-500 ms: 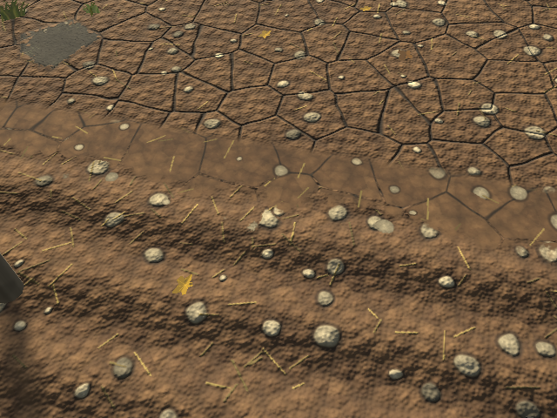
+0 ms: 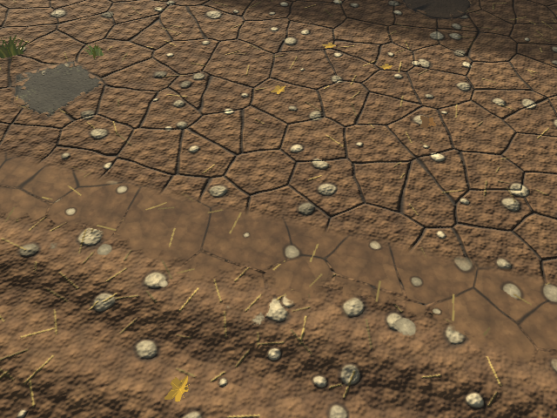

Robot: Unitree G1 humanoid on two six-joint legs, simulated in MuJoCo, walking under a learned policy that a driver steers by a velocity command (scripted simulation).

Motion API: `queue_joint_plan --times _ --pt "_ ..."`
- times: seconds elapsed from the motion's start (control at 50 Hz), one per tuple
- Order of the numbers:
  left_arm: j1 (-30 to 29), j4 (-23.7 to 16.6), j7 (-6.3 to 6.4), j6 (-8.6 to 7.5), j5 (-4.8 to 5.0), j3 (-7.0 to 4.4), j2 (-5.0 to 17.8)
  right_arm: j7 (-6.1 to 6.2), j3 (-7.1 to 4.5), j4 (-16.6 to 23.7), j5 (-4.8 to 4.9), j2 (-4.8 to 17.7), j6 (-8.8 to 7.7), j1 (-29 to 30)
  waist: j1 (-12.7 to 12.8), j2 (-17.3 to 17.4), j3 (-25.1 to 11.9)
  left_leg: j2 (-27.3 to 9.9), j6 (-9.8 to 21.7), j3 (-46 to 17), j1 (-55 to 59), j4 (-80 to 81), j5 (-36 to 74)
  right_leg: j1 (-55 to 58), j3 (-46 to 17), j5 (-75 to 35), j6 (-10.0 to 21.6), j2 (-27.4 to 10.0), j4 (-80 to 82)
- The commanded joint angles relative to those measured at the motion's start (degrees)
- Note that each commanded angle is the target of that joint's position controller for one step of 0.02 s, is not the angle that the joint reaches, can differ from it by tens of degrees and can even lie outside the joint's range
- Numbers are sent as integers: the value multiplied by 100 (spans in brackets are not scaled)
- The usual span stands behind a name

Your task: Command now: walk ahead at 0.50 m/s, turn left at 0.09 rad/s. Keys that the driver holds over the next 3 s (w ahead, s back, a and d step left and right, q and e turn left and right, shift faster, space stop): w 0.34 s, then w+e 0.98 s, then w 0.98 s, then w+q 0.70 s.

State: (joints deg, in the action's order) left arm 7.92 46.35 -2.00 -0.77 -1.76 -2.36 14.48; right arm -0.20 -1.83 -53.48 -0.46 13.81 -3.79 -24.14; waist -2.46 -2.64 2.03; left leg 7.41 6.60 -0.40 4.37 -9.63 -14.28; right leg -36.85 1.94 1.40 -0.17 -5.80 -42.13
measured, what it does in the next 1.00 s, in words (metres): walks ahead, turning right: right foot, then left foot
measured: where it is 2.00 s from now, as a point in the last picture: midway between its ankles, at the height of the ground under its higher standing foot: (374, 242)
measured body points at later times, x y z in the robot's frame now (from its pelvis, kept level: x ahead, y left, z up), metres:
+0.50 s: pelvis +0.27 -0.04 +0.01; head +0.29 -0.04 +0.46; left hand +0.24 +0.22 -0.13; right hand +0.41 -0.28 -0.12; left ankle +0.41 +0.12 -0.69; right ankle +0.22 -0.10 -0.74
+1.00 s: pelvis +0.52 -0.01 +0.01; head +0.54 -0.01 +0.45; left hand +0.73 +0.19 -0.12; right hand +0.44 -0.27 -0.12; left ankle +0.49 +0.09 -0.74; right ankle +0.58 -0.18 -0.67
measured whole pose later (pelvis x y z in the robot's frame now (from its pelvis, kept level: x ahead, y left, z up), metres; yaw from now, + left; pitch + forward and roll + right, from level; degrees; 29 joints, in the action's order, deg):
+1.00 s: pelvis +0.52 -0.01 +0.01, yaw -18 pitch +1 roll +1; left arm 8.5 47.3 -3.4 0.5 -1.8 -4.1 15.9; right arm 0.6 -2.5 -52.6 -1.2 13.3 -5.4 -21.8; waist -1.8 -2.8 1.6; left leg 0.6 2.3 12.4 -1.9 -14.3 -13.1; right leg -37.6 0.2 5.7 2.0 -4.5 -54.9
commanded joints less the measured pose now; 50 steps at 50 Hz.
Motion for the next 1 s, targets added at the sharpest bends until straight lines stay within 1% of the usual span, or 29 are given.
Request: queue_joint_plan --times 0.02,0.06,0.08,0.1,0.12,0.14,0.16,0.18,0.2,0.22,0.24,0.28,0.34,0.4,0.48,0.56,0.6,0.64,0.66,0.68,0.7,0.72,0.74,0.76,0.78,0.8,0.86,0.94,1.0 --pt "-914 -622 -12 -126 18 -13 307 72 -129 54 -42 770 -63 -382 -142 566 422 -1744 453 -640 73 36 3269 -211 177 -77 166 212 523" --pt "-925 -678 -6 -169 24 -13 342 122 -132 -24 -71 842 -58 -371 -46 586 425 -1869 422 -619 300 -170 3883 45 209 232 348 348 803" --pt "-717 -626 15 -191 30 -26 375 142 -134 -25 -83 893 -62 -245 101 622 334 -1869 358 -537 313 -426 4588 441 258 468 458 484 942" --pt "-334 -504 63 -209 36 -60 449 157 -144 -32 -102 959 -70 -154 280 697 119 -1851 281 -483 320 -853 5427 1006 315 717 563 676 1019" --pt "327 -290 125 -242 39 -121 571 151 -154 -53 -125 1013 -60 -97 565 690 -254 -1761 210 -405 293 -1658 5928 1775 359 867 681 867 1192" --pt "1286 1 197 -302 -19 -190 708 138 -141 -43 -88 1009 -56 -9 1010 529 -774 -1556 115 -227 -274 -2827 5354 3108 196 563 854 715 1540" --pt "2142 151 291 -324 -163 -329 1250 100 -41 164 34 698 -96 -170 1176 -168 -1533 -1102 -36 29 -1704 -4661 3269 4749 -1453 1085 1260 -661 1612" --pt "2128 194 228 -291 -145 -404 1576 69 -23 126 102 387 -81 -773 791 -1140 -1930 22 -168 -3 -3358 -6424 -1610 5550 -4054 722 2007 -1929 2232" --pt "1625 167 169 -253 96 -333 1185 92 -127 128 -76 825 -51 -295 669 -191 -1289 -366 -58 -616 -3741 -6707 -1286 4864 -3869 1156 1848 -1608 2462" --pt "1051 82 147 -255 139 -239 836 54 -123 233 -72 771 -74 46 469 12 -526 -642 -59 -532 -3820 -6469 -781 3998 -2956 1211 1705 -1434 2662" --pt "785 73 128 -285 104 -166 570 23 -99 267 -73 669 -73 250 363 157 -189 -852 -70 -435 -3709 -6145 -513 3446 -2384 936 1532 -1138 2899" --pt "742 221 154 -351 105 -80 345 -46 -70 228 -159 523 58 151 111 -82 -20 -1056 -207 -319 -3257 -5709 -322 2786 -1606 335 1273 -731 3174" --pt "1079 450 141 -474 140 -122 519 -128 -39 288 -178 374 169 350 53 -75 11 -1176 -387 -103 -3385 -5335 -31 2667 -1164 -142 1334 -610 3434" --pt "1373 616 141 -466 170 -128 553 -144 -17 590 -193 371 178 1201 192 -28 261 -1353 -628 89 -3915 -4471 578 2736 -1046 -166 1364 -426 3639" --pt "1699 752 156 -430 173 -157 626 -148 57 862 -134 259 136 2052 434 -78 275 -1183 -818 238 -3753 -3103 1250 2908 -934 -570 1239 -238 3454" --pt "1926 802 192 -381 118 -191 715 -94 59 1079 -83 361 87 2567 588 -173 165 -1005 -804 186 -3582 -2517 1214 3373 -1190 -1147 1213 -365 2959" --pt "1786 744 227 -353 85 -237 815 -65 20 1125 -65 494 32 2470 462 -230 98 -954 -706 75 -3242 -2249 839 3478 -1410 -1305 1128 -476 2659" --pt "1524 656 235 -338 88 -283 907 -8 -66 926 -75 664 -60 1678 71 -177 -178 -779 -556 112 -2124 -1753 513 3296 -1475 -1602 965 -385 1926" --pt "1501 625 209 -352 125 -257 780 59 -162 695 -157 883 -148 883 -244 201 -649 -978 -390 -77 -976 -1438 548 2924 -1211 -1422 839 -11 841" --pt "1473 374 196 -381 173 -170 430 144 -275 661 -304 1365 -199 -73 -557 936 -1556 -2398 -106 -1478 345 -1255 -397 2095 -805 111 710 443 -834" --pt "2064 210 202 -343 322 -110 29 135 -401 671 -285 1805 -91 56 -168 2241 -1853 -3459 443 -3735 1173 -493 -996 330 -310 3079 580 1201 -2124" --pt "1919 420 248 -226 150 -215 589 115 -294 783 -205 1195 -15 496 -37 1136 -1168 -3215 403 -3529 489 -402 -1615 -18 -591 2790 644 711 -2662" --pt "1612 408 184 -206 113 -251 600 95 -179 867 -159 750 -25 913 68 644 -535 -2910 274 -2636 -208 -327 -1341 22 -651 2220 632 498 -2605" --pt "1455 374 134 -190 114 -232 446 80 -137 861 -158 582 -53 1092 165 606 -268 -2659 171 -1914 -672 -179 -542 189 -609 1871 567 329 -2445" --pt "1346 359 90 -133 50 -244 412 100 -112 817 -137 495 -90 1077 215 768 -146 -2462 81 -1381 -912 -92 -13 292 -555 1726 500 217 -2320" --pt "1365 353 43 -60 7 -237 355 113 -103 759 -112 458 -131 1042 291 897 -109 -2315 17 -991 -1053 -31 369 383 -507 1605 421 170 -2299" --pt "999 176 -43 62 0 -225 273 99 -143 616 -35 517 -263 771 331 813 -109 -2283 79 -360 -992 72 1305 115 -420 1186 305 120 -2313" --pt "232 -131 -136 98 -9 -184 247 90 -170 462 -65 528 -266 471 240 726 97 -2235 156 289 -816 178 1724 -435 -303 527 188 40 -1740" --pt "-343 -349 -200 69 -5 -101 150 89 -188 392 -77 579 -252 384 144 719 232 -2145 113 759 -792 160 1952 -224 -60 20 203 87 -707"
